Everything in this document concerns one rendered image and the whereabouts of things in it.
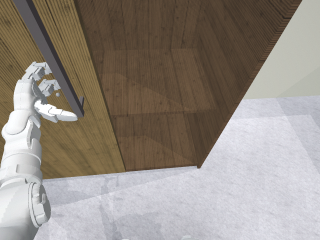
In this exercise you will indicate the wardrobe door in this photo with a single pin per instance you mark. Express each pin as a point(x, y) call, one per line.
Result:
point(87, 146)

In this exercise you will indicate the left robot hand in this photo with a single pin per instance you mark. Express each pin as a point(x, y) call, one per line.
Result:
point(27, 94)

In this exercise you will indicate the left robot upper arm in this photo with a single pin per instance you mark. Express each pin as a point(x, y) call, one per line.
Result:
point(23, 209)

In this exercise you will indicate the left robot forearm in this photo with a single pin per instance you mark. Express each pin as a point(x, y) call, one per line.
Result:
point(22, 156)

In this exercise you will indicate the handle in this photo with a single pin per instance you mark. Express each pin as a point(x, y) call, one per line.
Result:
point(36, 27)

